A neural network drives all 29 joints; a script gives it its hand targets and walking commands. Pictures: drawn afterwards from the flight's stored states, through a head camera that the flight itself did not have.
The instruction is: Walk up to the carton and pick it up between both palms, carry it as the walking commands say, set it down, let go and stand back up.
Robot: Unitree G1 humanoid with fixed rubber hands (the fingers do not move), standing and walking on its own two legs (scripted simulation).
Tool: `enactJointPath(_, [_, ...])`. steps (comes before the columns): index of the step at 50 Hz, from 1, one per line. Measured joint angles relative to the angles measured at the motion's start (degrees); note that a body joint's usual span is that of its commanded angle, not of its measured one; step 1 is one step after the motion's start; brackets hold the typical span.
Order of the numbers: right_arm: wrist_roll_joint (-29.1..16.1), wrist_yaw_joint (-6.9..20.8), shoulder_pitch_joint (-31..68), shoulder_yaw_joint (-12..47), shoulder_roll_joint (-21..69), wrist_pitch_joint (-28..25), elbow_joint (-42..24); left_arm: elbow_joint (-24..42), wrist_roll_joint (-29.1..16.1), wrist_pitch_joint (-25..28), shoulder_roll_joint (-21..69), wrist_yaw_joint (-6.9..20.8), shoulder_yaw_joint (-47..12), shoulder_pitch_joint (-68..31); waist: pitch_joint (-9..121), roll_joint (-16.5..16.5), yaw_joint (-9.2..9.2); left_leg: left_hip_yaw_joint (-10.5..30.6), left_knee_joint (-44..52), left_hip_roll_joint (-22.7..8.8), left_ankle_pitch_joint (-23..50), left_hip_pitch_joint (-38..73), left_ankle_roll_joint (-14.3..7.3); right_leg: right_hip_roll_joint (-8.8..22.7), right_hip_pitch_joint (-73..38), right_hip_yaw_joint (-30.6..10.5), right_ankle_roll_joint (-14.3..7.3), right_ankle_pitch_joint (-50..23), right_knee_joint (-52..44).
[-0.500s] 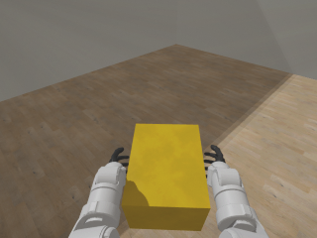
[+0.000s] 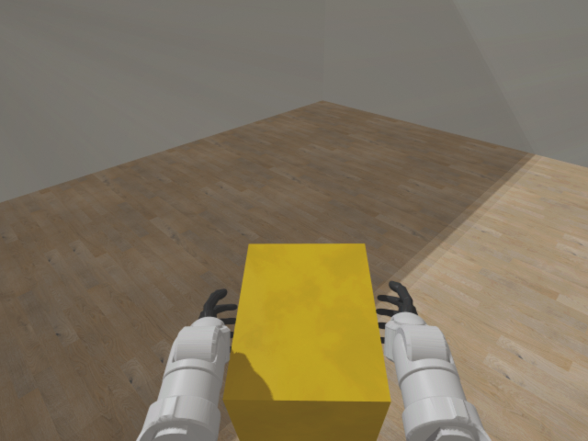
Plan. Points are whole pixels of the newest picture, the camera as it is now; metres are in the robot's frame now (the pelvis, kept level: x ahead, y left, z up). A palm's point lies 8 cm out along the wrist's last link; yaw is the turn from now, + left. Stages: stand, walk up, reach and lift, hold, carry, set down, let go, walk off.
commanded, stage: hold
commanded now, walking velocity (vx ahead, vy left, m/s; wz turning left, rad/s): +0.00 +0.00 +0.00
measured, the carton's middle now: (306, 336) +0.33 +0.00 -0.02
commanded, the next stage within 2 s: carry in 0.52 s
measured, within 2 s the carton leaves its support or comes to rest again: neither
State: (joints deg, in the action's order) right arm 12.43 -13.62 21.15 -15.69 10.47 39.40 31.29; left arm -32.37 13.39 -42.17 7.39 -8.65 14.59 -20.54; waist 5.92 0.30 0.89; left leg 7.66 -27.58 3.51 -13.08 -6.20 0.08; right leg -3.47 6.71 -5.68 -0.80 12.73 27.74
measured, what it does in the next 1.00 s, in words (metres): shifts its weight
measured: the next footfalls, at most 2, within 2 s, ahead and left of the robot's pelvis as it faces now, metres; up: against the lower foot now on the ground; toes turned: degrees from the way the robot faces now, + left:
right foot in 1.32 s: -0.03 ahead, -0.02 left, +0.00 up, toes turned -22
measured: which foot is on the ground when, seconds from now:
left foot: down 0.00-1.00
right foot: down 0.00-1.00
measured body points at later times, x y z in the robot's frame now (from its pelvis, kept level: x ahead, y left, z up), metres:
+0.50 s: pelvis +0.00 +0.00 +0.00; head -0.10 +0.00 +0.44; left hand +0.30 +0.15 +0.03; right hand +0.30 -0.15 +0.04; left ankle +0.03 +0.12 -0.74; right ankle +0.03 -0.11 -0.74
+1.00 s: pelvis -0.02 +0.06 -0.03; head +0.00 +0.03 +0.42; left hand +0.31 +0.15 +0.05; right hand +0.27 -0.14 +0.04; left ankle +0.03 +0.13 -0.74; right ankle +0.00 -0.07 -0.74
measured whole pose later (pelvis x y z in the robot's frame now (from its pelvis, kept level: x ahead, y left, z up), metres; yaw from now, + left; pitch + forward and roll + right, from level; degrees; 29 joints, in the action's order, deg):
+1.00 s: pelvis -0.02 +0.06 -0.03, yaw -11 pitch +3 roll -1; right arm 5.6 -14.6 18.4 -7.9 9.7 61.0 -12.3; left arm 13.7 2.7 -65.3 9.3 -14.2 8.4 -17.0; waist 0.2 4.0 -2.4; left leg -9.3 -46.1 -2.6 -20.0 -29.1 -3.3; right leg -0.1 28.8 1.1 -0.8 16.8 43.2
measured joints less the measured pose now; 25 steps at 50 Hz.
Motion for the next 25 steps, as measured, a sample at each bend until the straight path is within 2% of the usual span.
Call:
enactJointPath(7, [1.7,-0.4,2.2,-2.1,0.8,0.2,2.3,-3.3,0.7,0.5,-0.8,1.0,1.4,-2.1,-0.2,0.0,0.22,-0.1,-0.9,0.2,-0.1,-0.6,0.1,0.1,0.8,0.1,0.0,0.3,1.4])
enactJointPath(12, [1.0,-2.4,2.7,-1.8,1.0,-0.5,2.3,-3.6,0.3,0.6,-1.2,0.6,0.7,-3.1,-0.6,-0.1,0.06,-0.2,-1.5,0.2,-0.2,-1.5,0.2,0.1,1.8,0.2,-0.1,0.5,2.2])
enactJointPath(17, [0.9,-2.3,2.8,-2.5,1.1,-0.7,2.1,-4.0,1.0,1.0,-0.9,0.8,0.9,-3.5,-0.1,-0.3,-0.1,-0.1,-1.3,0.1,-0.1,-1.8,0.3,0.1,2.1,0.4,-0.2,0.4,2.0])
enactJointPath(25, [1.0,1.0,1.3,-2.0,0.5,-0.5,1.4,-1.8,0.9,0.7,-0.6,1.0,0.7,-1.0,0.4,-0.6,0.17,0.2,-0.8,-0.1,-0.3,-1.1,0.4,0.0,1.2,0.7,-0.4,0.6,1.3])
